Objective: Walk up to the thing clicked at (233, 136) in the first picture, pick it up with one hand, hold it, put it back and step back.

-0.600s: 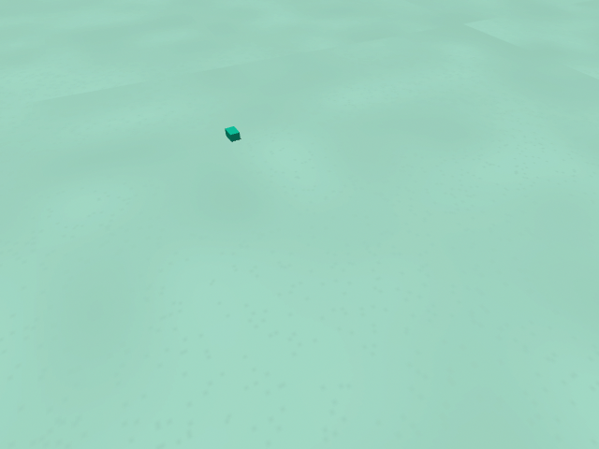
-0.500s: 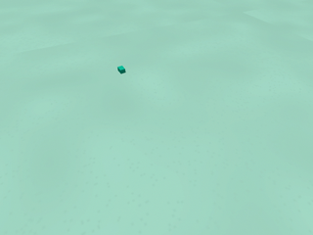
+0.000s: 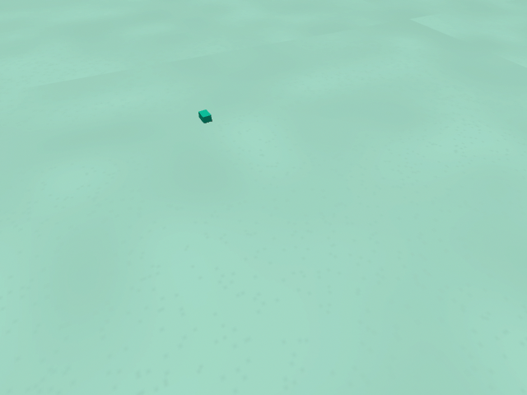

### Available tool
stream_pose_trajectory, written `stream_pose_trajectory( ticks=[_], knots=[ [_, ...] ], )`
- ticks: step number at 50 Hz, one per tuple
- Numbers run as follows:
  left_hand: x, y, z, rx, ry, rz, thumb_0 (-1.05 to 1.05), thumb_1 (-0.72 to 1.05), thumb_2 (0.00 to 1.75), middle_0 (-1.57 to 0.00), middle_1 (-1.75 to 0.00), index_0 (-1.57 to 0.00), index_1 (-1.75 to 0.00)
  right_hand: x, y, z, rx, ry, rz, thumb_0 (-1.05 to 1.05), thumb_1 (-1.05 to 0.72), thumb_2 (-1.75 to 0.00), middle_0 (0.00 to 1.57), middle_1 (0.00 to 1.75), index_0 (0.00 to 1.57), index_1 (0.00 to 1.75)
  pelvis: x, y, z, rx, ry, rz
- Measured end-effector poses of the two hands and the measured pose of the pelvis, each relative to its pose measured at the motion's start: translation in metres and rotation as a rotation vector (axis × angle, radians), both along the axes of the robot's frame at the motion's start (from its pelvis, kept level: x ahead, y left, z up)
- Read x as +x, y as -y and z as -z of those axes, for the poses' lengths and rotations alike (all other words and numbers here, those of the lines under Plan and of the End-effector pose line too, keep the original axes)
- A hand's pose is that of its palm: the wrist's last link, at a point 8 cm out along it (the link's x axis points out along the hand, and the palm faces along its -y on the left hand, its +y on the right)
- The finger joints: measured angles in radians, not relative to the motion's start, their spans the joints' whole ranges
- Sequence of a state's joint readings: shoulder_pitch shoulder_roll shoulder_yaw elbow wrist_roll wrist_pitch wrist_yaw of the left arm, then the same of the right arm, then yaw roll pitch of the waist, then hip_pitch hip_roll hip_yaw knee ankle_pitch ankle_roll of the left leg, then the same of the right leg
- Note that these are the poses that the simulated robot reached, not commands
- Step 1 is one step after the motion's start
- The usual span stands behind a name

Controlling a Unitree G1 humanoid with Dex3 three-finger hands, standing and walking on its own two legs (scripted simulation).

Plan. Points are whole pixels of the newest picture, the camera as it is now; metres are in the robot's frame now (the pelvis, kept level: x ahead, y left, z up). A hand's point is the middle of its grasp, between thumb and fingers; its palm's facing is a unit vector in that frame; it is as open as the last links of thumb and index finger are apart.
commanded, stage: stand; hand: left
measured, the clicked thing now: (205, 116) +2.06 +0.39 -0.76
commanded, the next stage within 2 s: walk up in 0.52 s
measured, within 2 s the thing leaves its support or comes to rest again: neither
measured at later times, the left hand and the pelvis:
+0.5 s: hand out of the picture +0.08 +0.25 -0.16, palm faces -0.03 -0.94 -0.34, open 7.4 cm; pelvis +0.00 +0.00 +0.00, yaw +0 degrees
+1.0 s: hand (101, 374) +0.22 +0.28 -0.12, palm faces -0.25 -0.81 -0.54, open 7.4 cm; pelvis +0.13 -0.02 -0.02, yaw -17 degrees
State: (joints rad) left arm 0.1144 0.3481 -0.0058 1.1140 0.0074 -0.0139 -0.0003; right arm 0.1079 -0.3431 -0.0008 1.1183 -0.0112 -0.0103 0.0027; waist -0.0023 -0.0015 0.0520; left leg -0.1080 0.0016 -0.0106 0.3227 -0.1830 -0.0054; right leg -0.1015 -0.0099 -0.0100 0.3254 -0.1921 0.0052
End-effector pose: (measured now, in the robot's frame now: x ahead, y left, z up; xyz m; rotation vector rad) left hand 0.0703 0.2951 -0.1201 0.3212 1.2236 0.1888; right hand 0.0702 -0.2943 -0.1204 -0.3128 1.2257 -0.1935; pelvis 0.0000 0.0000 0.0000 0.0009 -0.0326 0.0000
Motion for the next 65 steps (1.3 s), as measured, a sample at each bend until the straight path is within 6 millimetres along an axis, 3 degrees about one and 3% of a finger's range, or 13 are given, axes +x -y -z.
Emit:
stream_pose_trajectory(
  ticks=[26, 30, 33, 38, 42, 45, 49, 53, 57, 61, 65],
  knots=[
    [0.0, -0.001, -0.001, 0.003, -0.004, -0.002, 0.01, 0.91, 0.9, -0.21, -0.3, -0.2, -0.3, 0.002, 0.002, -0.001, -0.005, 0.002, -0.002, 0.0, -0.9, -0.9, 0.2, 0.3, 0.21, 0.3, 0.003, 0.0, 0.0, 0.0, 0.001, 0.002],
    [-0.001, -0.009, -0.003, 0.014, -0.025, 0.058, 0.01, 0.91, 0.9, -0.21, -0.3, -0.2, -0.3, 0.01, 0.012, -0.003, 0.024, 0.09, 0.022, 0.01, -0.9, -0.9, 0.2, 0.3, 0.21, 0.3, 0.006, -0.003, 0.005, 0.016, -0.024, 0.067],
    [0.01, -0.02, -0.006, 0.065, -0.085, 0.119, 0.01, 0.91, 0.9, -0.21, -0.3, -0.21, -0.3, 0.012, 0.027, -0.004, 0.018, 0.182, 0.08, 0.01, -0.9, -0.9, 0.2, 0.3, 0.21, 0.3, 0.012, -0.005, 0.012, 0.023, -0.042, 0.129],
    [0.067, -0.023, -0.025, 0.129, -0.047, 0.205, 0.02, 0.91, 0.9, -0.21, -0.3, -0.21, -0.3, 0.001, 0.055, 0.003, 0.005, 0.196, 0.159, 0.0, -0.9, -0.9, 0.2, 0.3, 0.21, 0.3, 0.036, 0.007, 0.017, 0.035, -0.035, 0.206],
    [0.113, -0.025, -0.032, 0.206, 0.079, 0.248, 0.01, 0.91, 0.9, -0.21, -0.3, -0.21, -0.3, 0.012, 0.081, 0.021, -0.01, 0.152, 0.17, 0.01, -0.9, -0.9, 0.2, 0.3, 0.21, 0.3, 0.06, 0.024, 0.036, 0.001, -0.027, 0.232],
    [0.127, -0.024, -0.036, 0.23, 0.089, 0.243, 0.01, 0.91, 0.9, -0.21, -0.3, -0.2, -0.3, 0.041, 0.084, 0.017, -0.002, 0.156, 0.164, 0.01, -0.91, -0.9, 0.2, 0.3, 0.2, 0.3, 0.082, 0.026, 0.032, -0.032, -0.023, 0.253],
    [0.149, -0.021, -0.042, 0.221, 0.046, 0.257, 0.01, 0.91, 0.9, -0.21, -0.3, -0.21, -0.3, 0.095, 0.081, -0.003, 0.003, 0.241, 0.137, 0.01, -0.91, -0.9, 0.2, 0.3, 0.2, 0.3, 0.118, 0.023, 0.021, -0.041, -0.015, 0.291],
    [0.192, -0.024, -0.039, 0.205, 0.015, 0.298, 0.01, 0.9, 0.9, -0.21, -0.3, -0.21, -0.3, 0.145, 0.077, -0.018, 0.0, 0.305, 0.139, 0.01, -0.91, -0.9, 0.2, 0.3, 0.2, 0.3, 0.164, 0.013, 0.019, -0.037, -0.018, 0.339],
    [0.261, -0.036, -0.027, 0.199, 0.007, 0.357, 0.01, 0.9, 0.9, -0.21, -0.3, -0.21, -0.3, 0.19, 0.07, -0.021, -0.02, 0.311, 0.182, 0.01, -0.9, -0.9, 0.2, 0.3, 0.2, 0.3, 0.22, -0.002, 0.026, -0.047, -0.032, 0.367],
    [0.356, -0.055, -0.001, 0.212, 0.015, 0.422, 0.01, 0.9, 0.9, -0.21, -0.3, -0.21, -0.3, 0.227, 0.055, -0.013, -0.073, 0.299, 0.243, 0.01, -0.9, -0.9, 0.2, 0.3, 0.2, 0.3, 0.282, -0.022, 0.046, -0.023, -0.036, 0.396],
    [0.452, -0.04, 0.003, 0.197, 0.066, 0.487, 0.01, 0.91, 0.9, -0.21, -0.3, -0.21, -0.3, 0.226, 0.022, -0.009, -0.074, 0.238, 0.352, 0.0, -0.91, -0.9, 0.2, 0.3, 0.2, 0.3, 0.321, -0.034, 0.039, -0.002, -0.034, 0.431]
  ],
)
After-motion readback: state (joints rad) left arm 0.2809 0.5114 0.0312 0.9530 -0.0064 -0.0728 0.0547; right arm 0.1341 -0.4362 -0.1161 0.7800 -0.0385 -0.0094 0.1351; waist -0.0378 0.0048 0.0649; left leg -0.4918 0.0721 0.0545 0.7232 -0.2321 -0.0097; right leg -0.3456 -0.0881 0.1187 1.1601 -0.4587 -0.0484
